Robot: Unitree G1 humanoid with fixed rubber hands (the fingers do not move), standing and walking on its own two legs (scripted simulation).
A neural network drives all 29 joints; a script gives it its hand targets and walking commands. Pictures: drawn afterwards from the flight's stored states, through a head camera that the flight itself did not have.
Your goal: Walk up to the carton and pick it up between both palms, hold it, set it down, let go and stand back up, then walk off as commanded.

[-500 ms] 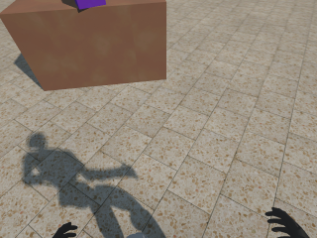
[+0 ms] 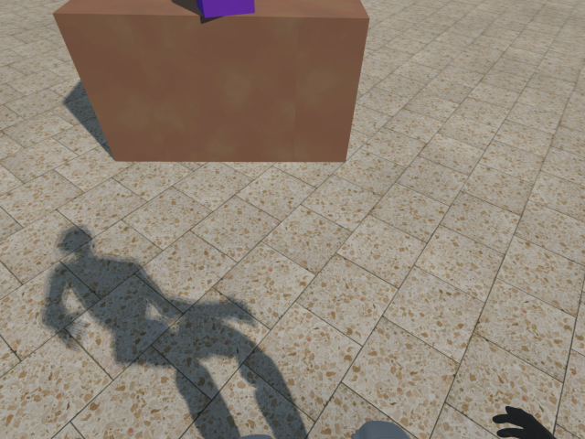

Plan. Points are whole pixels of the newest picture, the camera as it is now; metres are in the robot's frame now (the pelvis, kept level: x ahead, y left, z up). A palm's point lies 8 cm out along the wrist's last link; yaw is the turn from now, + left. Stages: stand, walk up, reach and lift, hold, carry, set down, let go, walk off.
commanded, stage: walk up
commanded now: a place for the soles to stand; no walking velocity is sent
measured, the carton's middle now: out of the picture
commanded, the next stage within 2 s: none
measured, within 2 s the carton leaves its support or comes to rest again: neither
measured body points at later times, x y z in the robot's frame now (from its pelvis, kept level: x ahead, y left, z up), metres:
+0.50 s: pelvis +0.13 -0.07 +0.00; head +0.14 -0.09 +0.45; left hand +0.22 +0.27 -0.07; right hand +0.25 -0.38 -0.09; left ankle +0.18 +0.04 -0.66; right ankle +0.14 -0.19 -0.71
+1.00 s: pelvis +0.29 +0.00 -0.01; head +0.30 +0.02 +0.44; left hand +0.35 +0.33 -0.12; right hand +0.41 -0.31 -0.08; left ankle +0.34 +0.07 -0.71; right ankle +0.30 -0.16 -0.66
